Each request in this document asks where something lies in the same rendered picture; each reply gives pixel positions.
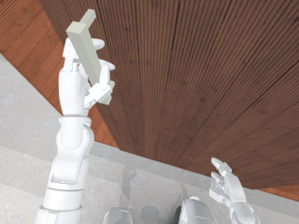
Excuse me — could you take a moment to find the wardrobe door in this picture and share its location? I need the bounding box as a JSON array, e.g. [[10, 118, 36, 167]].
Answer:
[[38, 0, 299, 190], [271, 184, 299, 196]]

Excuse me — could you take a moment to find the robot thigh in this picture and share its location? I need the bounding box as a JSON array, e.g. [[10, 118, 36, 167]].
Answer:
[[103, 206, 133, 224], [180, 199, 218, 224]]

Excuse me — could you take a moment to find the robot left thigh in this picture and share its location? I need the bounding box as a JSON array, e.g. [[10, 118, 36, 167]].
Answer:
[[103, 206, 133, 224]]

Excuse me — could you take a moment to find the handle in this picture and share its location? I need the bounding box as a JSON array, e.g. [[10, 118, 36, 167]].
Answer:
[[66, 9, 115, 105]]

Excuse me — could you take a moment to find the robot left forearm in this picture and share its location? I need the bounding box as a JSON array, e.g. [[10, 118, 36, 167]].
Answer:
[[35, 115, 94, 224]]

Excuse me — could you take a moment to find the robot right hand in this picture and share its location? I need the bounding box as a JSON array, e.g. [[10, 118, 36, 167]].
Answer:
[[209, 157, 247, 209]]

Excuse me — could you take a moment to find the robot right thigh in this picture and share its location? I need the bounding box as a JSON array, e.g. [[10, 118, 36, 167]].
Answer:
[[180, 199, 218, 224]]

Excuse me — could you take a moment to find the robot right forearm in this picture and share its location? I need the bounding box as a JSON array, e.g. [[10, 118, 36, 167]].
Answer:
[[229, 202, 261, 224]]

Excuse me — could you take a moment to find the robot left hand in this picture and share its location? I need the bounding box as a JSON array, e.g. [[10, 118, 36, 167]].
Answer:
[[58, 37, 116, 117]]

